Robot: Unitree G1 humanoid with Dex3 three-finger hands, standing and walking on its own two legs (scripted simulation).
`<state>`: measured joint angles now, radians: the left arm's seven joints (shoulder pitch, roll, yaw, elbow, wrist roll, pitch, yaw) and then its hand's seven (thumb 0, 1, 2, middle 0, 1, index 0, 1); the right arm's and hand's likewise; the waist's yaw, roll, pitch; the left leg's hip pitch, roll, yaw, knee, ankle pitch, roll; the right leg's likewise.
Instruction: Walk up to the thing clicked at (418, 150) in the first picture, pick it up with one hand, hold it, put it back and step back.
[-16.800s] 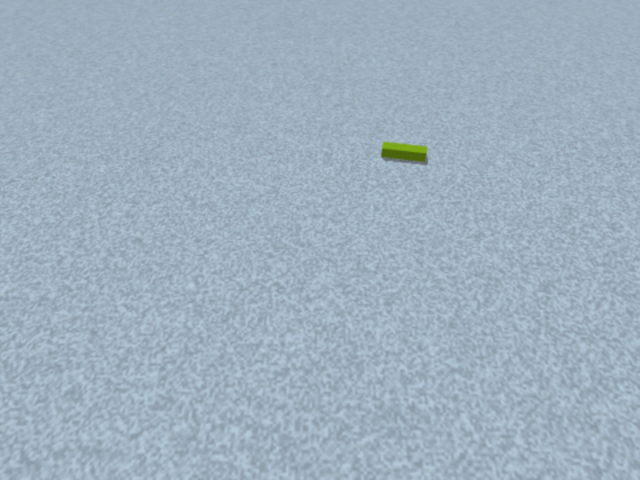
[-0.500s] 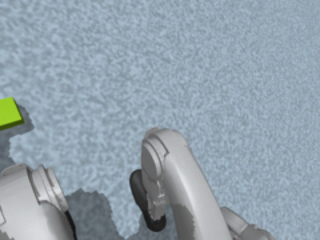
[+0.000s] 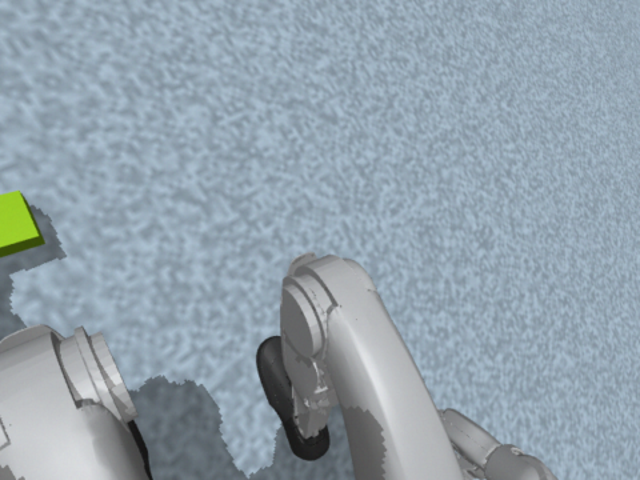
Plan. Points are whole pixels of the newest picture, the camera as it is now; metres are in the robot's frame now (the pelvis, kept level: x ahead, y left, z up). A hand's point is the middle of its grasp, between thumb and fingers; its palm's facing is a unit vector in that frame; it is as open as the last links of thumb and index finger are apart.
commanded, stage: close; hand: left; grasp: from above
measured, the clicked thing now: out of the picture +0.42 +0.34 -0.27
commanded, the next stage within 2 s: settle in 0.98 s
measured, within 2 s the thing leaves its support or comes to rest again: leaves its support in 1.40 s
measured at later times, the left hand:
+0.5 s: hand out of the picture +0.40 +0.35 -0.24, palm faces -0.42 -0.15 -0.90, open 9.7 cm
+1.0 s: hand out of the picture +0.40 +0.35 -0.24, palm faces -0.42 -0.15 -0.89, open 9.5 cm
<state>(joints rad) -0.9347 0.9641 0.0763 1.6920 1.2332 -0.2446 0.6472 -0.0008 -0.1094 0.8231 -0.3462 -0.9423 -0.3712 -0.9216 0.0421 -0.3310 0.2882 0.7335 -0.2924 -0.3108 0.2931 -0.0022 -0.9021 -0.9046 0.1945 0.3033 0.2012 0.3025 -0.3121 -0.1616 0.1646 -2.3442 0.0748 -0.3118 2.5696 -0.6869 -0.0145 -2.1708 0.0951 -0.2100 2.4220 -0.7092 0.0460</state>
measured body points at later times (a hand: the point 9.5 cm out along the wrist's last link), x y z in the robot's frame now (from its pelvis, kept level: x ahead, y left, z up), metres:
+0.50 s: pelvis +0.00 +0.00 +0.00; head +0.25 +0.15 +0.35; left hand +0.41 +0.35 -0.19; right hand +0.10 -0.24 -0.06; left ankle +0.07 +0.14 -0.26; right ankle +0.11 -0.11 -0.26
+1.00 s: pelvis +0.00 +0.00 +0.00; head +0.25 +0.14 +0.35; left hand +0.42 +0.35 -0.19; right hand +0.09 -0.24 -0.06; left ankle +0.07 +0.14 -0.26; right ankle +0.11 -0.11 -0.26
